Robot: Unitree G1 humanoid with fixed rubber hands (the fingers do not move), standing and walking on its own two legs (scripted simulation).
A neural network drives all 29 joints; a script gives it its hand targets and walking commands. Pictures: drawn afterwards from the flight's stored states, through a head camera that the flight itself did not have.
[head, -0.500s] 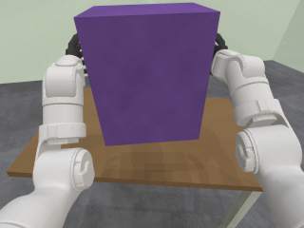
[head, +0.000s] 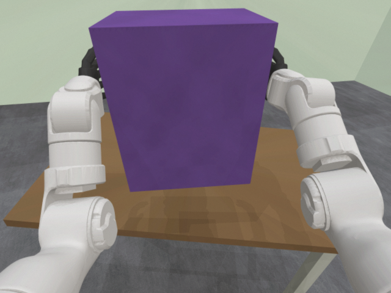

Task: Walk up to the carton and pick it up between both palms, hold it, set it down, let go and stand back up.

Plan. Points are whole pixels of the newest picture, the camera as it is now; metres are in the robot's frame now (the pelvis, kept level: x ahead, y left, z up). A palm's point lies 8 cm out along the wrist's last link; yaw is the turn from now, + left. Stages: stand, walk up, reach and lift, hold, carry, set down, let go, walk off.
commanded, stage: hold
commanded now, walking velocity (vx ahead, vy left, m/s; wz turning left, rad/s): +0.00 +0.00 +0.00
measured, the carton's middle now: (186, 101) +0.37 +0.02 +0.28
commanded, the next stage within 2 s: none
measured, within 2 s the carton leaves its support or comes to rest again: neither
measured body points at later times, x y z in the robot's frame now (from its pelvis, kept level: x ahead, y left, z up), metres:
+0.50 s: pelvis +0.00 +0.00 +0.00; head -0.11 +0.03 +0.44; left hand +0.36 +0.19 +0.32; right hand +0.37 -0.14 +0.34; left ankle +0.03 +0.11 -0.75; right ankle -0.02 -0.10 -0.75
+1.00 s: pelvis -0.01 +0.01 +0.00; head -0.09 +0.04 +0.44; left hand +0.38 +0.19 +0.31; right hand +0.38 -0.14 +0.33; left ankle +0.03 +0.11 -0.75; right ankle -0.02 -0.10 -0.75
